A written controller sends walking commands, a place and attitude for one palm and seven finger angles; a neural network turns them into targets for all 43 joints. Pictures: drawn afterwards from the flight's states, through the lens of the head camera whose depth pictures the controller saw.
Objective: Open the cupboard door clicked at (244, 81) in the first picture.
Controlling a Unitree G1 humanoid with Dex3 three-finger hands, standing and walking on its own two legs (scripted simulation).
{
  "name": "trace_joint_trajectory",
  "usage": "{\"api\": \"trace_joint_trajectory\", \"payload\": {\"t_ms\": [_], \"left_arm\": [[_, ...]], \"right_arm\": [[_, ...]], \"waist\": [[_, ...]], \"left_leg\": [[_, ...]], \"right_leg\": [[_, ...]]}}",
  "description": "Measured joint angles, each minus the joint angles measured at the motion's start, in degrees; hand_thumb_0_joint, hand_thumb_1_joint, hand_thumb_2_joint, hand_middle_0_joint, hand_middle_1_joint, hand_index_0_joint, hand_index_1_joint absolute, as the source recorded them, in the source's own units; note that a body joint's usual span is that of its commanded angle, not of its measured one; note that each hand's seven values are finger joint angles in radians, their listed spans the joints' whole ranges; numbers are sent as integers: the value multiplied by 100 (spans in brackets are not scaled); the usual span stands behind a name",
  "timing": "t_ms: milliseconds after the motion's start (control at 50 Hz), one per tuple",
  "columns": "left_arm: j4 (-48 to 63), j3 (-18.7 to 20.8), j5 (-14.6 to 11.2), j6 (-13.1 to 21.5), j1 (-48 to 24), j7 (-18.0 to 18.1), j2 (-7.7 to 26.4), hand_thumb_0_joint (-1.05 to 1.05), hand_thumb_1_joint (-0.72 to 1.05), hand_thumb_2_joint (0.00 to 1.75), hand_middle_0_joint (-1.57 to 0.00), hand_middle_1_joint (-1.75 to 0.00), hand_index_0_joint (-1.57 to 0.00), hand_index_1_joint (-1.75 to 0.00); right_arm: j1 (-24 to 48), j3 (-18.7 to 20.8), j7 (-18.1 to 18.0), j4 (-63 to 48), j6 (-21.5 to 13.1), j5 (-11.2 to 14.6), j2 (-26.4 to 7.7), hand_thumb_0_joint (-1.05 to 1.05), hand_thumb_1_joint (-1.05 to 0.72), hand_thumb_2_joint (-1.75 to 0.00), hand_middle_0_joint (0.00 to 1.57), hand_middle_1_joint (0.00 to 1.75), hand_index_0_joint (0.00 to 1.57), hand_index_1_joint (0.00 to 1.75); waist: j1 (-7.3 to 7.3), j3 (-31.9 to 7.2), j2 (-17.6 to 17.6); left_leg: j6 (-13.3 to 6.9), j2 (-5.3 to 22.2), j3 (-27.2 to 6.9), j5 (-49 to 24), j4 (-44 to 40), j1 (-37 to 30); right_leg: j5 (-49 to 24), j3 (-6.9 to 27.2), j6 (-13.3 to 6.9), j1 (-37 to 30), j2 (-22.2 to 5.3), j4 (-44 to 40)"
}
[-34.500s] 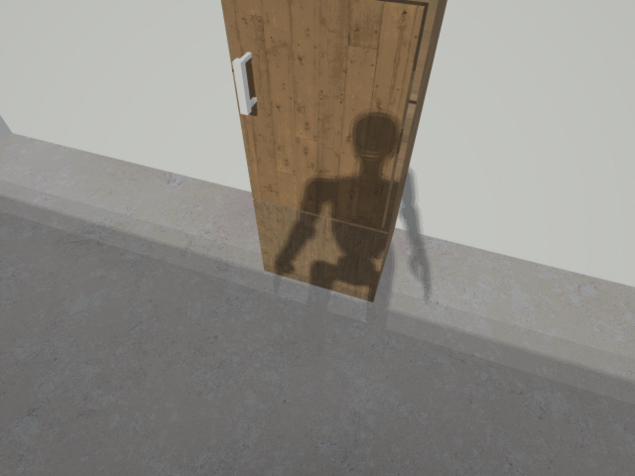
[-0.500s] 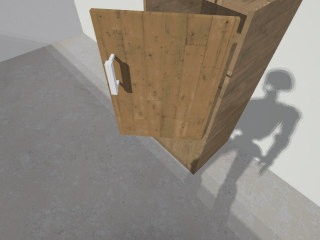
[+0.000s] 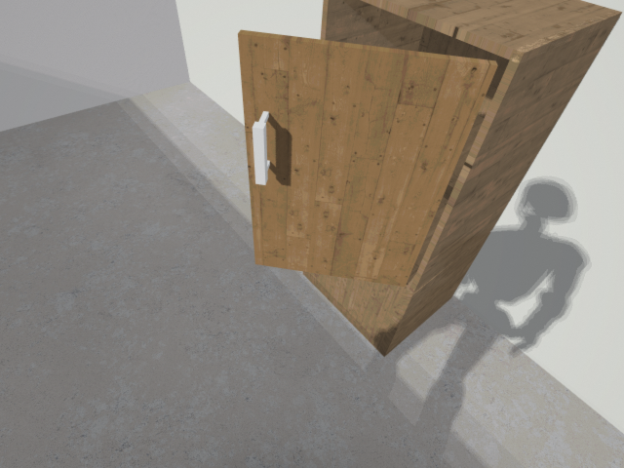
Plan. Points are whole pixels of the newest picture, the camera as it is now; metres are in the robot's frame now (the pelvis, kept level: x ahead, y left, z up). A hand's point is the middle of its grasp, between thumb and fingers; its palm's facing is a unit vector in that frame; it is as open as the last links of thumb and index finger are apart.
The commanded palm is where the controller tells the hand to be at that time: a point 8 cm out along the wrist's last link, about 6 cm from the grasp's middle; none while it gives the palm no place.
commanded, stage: shuffle to correct the standing spot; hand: left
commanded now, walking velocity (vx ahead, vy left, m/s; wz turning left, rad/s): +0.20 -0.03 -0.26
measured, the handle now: (263, 148) +0.64 +0.14 +0.06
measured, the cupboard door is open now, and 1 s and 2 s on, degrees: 42 42 42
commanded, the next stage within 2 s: come to a stop and stand still in 0.46 s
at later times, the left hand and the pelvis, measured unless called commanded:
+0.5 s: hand out of the picture +0.05 +0.15 -0.18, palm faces -0.07 -0.99 -0.14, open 7.4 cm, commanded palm none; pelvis +0.06 -0.02 -0.01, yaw -6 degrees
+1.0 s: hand out of the picture +0.15 +0.16 -0.19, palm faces -0.08 -0.98 -0.19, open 7.3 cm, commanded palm none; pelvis +0.10 -0.01 +0.00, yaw -7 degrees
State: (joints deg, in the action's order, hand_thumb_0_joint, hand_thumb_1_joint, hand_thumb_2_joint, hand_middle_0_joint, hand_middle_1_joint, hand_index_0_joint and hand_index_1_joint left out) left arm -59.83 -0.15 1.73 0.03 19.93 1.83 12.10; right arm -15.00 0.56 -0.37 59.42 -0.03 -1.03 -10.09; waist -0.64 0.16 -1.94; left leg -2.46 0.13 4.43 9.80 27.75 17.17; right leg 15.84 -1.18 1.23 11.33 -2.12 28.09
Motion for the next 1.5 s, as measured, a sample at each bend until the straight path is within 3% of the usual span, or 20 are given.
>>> {"api": "trace_joint_trajectory", "payload": {"t_ms": [140, 320, 380, 460, 520, 560, 600, 660, 740, 800, 900, 1000, 1060, 1120, 1180, 1280, 1360, 1420, 1500], "left_arm": [[-66, 54, 22, -50, 357, -87, -108, 1, 91, 90, -19, -30, -20, -30], [-163, 71, -20, 29, 574, -136, -333, 1, 91, 90, -19, -30, -20, -30], [-176, 82, -12, 35, 545, -140, -359, 1, 91, 90, -19, -30, -20, -30], [-139, 98, 27, 34, 322, -153, -395, 1, 91, 90, -19, -30, -20, -30], [-18, 130, 21, 135, 75, -172, -414, 1, 91, 90, -19, -30, -20, -30], [78, 164, 33, 282, -35, -135, -366, 1, 92, 90, -19, -30, -20, -30], [95, 191, 8, 364, -121, -89, -344, 1, 92, 90, -19, -30, -20, -30], [116, 200, 0, 396, -84, -6, -355, 1, 92, 90, -19, -30, -20, -30], [51, 121, 22, 270, -35, 43, -420, 1, 92, 90, -19, -30, -20, -30], [36, 82, -20, 131, 0, 47, -468, 1, 91, 90, -19, -30, -20, -30], [85, 142, -62, -127, -255, 99, -329, 1, 91, 90, -20, -30, -20, -30], [299, 226, -45, -205, -644, 83, -274, 1, 92, 90, -20, -30, -20, -30], [434, 266, -27, -200, -748, 56, -221, 1, 92, 90, -19, -30, -20, -30], [539, 279, 2, -115, -657, 29, -168, 1, 92, 90, -19, -30, -20, -30], [438, 211, 40, -92, -479, 23, -222, 1, 92, 90, -19, -30, -19, -30], [258, 131, 13, 5, -72, -30, -330, 1, 91, 90, -19, -30, -20, -30], [169, 114, 34, 73, 64, -81, -376, 1, 91, 90, -20, -30, -20, -30], [71, 115, -5, 36, 101, -89, -393, 1, 91, 90, -20, -30, -20, -30], [-134, 134, -19, -73, 43, -45, -305, 1, 91, 90, -20, -30, -20, -30]], "right_arm": [[-131, 29, 15, 54, 84, -27, 11, 0, -91, -90, 21, 30, 20, 30], [-282, 35, 21, 105, -67, 1, 76, 0, -91, -90, 20, 30, 20, 30], [-341, 30, 14, 142, -133, 3, 151, 0, -91, -90, 20, 30, 20, 30], [-371, 42, -1, 125, -227, -20, 232, 0, -91, -90, 20, 30, 20, 30], [-427, 23, -10, 152, -256, -31, 253, 0, -91, -90, 20, 30, 20, 30], [-503, 11, -3, 217, -226, 1, 284, 0, -91, -90, 21, 30, 20, 30], [-521, 20, 15, 330, -126, -2, 290, 0, -91, -90, 20, 30, 20, 30], [-410, 32, 9, 395, -21, -4, 287, 0, -91, -90, 20, 30, 20, 30], [-95, 36, -77, 291, 13, 29, 203, 2, -94, -90, 21, 30, 20, 30], [41, 49, -89, 123, -69, 69, 114, 2, -94, -90, 20, 30, 20, 30], [353, 30, -157, -69, -39, 43, 263, 1, -93, -90, 20, 30, 20, 30], [715, 83, -198, -275, 17, -13, 219, 0, -93, -90, 21, 30, 20, 30], [786, 125, -176, -341, 51, -39, 187, 0, -92, -90, 21, 30, 20, 30], [700, 155, -119, -352, 137, -35, 175, 0, -92, -90, 21, 30, 20, 30], [542, 212, -45, -253, 306, -1, 137, 0, -92, -90, 21, 30, 20, 30], [138, 192, 79, -79, 254, -37, 17, -1, -93, -90, 21, 30, 20, 30], [-113, 156, 61, -5, 159, -16, -25, 0, -92, -90, 20, 30, 20, 30], [-227, 112, -12, 57, 28, 0, -37, 0, -92, -90, 20, 30, 20, 30], [-261, -6, -89, 169, -2, -16, 176, 0, -91, -90, 20, 30, 20, 30]], "waist": [[-57, -99, 36], [-33, -80, 19], [-13, -108, -79], [21, -48, -79], [92, 67, 59], [83, 90, 72], [60, 90, 148], [-11, 53, 124], [-30, 162, 22], [-30, 274, 44], [-71, 430, -270], [2, 602, 4], [15, 568, 154], [-3, 374, 164], [-13, 185, 247], [-39, -105, 131], [-102, -57, -20], [-95, 23, -8], [-119, 102, -262]], "left_leg": [[21, 91, 104, 421, 223, 47], [70, 202, 182, 656, 687, 56], [69, 175, 254, 751, 740, -13], [68, 214, 442, 847, 578, -182], [137, 298, 470, 858, 463, -327], [145, 323, 418, 1166, 887, -193], [112, 307, 174, 1698, 1892, 174], [159, 239, 80, 1715, 2777, 644], [273, 182, 104, 1108, 1644, 625], [239, 214, 73, -212, 453, 274], [-40, 90, 285, 278, 475, 216], [-57, 187, 214, -54, 239, 375], [-6, 250, 174, -215, 170, 496], [77, 225, 175, -222, 320, 686], [219, 171, -80, 782, 958, 865], [274, 124, -192, 852, 1814, 723], [303, 99, -82, 992, 1041, 154], [203, 94, -121, 444, 84, -318], [56, -83, -12, 583, 123, -362]], "right_leg": [[390, 160, -177, 97, 107, 214], [462, 309, -99, 83, 212, 517], [656, 377, -194, 91, 186, 688], [1021, 27, -350, 549, 103, 1506], [742, -294, -349, 599, 90, 1026], [209, -324, -368, 515, 90, 618], [304, -454, -369, 403, 130, 666], [333, -489, -346, 72, 131, 304], [226, -378, -265, -224, 107, -51], [460, -304, -174, -210, 178, 260], [1323, -117, -124, 244, 44, 1373], [1535, -79, -115, 749, 159, 2228], [1355, -132, -115, 724, 152, 1945], [843, -166, -170, 265, 53, 737], [450, -241, -220, 185, 97, 532], [99, -280, -232, -173, 114, -196], [53, -306, -189, -243, 51, -310], [280, -375, -99, -82, 44, 86], [573, -257, -162, 10, -123, 356]]}}
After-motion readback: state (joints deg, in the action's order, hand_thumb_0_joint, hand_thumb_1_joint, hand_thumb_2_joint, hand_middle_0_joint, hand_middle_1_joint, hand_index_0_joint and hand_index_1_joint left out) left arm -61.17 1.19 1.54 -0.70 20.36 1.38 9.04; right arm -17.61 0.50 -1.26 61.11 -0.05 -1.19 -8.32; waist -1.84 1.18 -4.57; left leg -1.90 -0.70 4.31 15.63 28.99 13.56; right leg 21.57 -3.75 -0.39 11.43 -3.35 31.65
